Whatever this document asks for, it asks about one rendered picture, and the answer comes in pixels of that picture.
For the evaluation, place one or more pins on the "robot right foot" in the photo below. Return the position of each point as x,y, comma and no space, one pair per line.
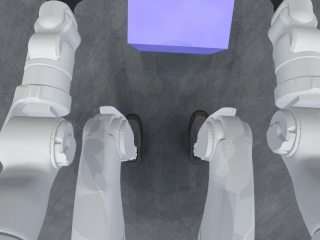
196,121

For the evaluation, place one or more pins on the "robot left foot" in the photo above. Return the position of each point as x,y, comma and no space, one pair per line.
137,128

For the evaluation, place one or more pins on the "right robot forearm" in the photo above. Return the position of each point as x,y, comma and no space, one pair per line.
296,54

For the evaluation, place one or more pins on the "right robot hand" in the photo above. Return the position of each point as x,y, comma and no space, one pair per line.
276,4

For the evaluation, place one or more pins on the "carton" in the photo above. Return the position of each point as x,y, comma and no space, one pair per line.
180,26

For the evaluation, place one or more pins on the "robot right upper arm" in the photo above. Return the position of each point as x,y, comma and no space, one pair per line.
294,133

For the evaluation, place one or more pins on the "left robot hand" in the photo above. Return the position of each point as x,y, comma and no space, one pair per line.
71,3

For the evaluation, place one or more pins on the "left robot forearm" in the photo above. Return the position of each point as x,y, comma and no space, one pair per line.
48,70

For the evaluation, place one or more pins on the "robot foot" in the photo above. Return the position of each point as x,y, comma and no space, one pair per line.
137,128
196,121

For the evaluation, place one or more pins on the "robot left upper arm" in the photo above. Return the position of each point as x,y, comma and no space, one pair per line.
32,150

